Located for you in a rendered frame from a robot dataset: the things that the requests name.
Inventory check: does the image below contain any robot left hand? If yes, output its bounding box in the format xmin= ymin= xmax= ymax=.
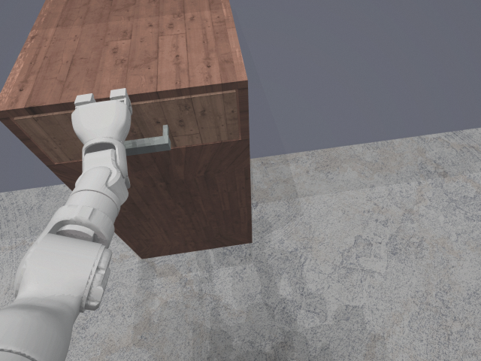
xmin=71 ymin=88 xmax=132 ymax=189

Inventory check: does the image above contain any handle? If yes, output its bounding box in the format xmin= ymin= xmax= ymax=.
xmin=123 ymin=125 xmax=171 ymax=156

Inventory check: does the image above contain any cabinet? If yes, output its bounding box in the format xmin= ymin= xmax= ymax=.
xmin=0 ymin=0 xmax=253 ymax=259

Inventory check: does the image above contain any drawer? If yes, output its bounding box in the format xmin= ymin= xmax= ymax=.
xmin=14 ymin=90 xmax=239 ymax=162

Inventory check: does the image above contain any left robot forearm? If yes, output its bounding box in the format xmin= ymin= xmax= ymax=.
xmin=14 ymin=138 xmax=129 ymax=299

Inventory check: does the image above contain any left robot upper arm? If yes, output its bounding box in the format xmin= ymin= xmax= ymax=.
xmin=0 ymin=233 xmax=112 ymax=361

